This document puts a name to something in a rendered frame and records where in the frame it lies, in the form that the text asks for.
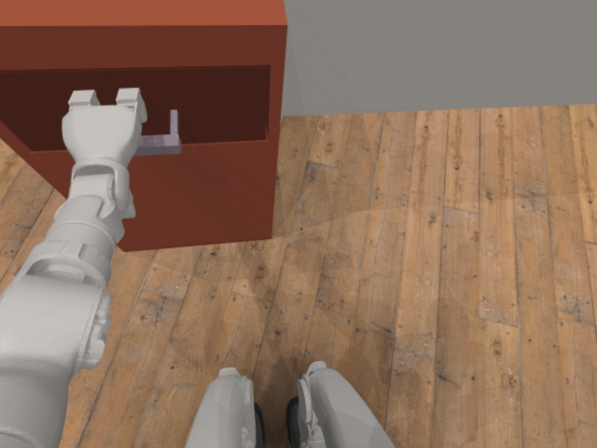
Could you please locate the cabinet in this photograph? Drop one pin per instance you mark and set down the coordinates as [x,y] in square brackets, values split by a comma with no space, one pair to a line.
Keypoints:
[210,193]

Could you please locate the handle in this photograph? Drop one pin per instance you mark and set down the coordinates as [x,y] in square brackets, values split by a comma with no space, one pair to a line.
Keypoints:
[163,143]

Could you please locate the left robot thigh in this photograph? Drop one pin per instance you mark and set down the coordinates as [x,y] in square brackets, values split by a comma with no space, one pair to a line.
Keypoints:
[226,407]

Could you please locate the robot left hand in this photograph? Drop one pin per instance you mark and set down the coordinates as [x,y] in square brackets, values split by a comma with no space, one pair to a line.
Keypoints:
[113,132]

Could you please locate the right robot shin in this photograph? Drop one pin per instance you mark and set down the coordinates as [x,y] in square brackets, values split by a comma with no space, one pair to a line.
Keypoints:
[311,437]

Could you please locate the robot left upper arm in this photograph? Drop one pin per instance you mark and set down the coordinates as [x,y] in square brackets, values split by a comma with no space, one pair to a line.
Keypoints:
[49,329]

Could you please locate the left robot forearm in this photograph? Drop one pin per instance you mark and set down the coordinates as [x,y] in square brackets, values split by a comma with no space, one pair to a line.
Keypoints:
[82,240]

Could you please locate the drawer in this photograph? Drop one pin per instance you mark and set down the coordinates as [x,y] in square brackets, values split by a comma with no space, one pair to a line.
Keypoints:
[215,103]

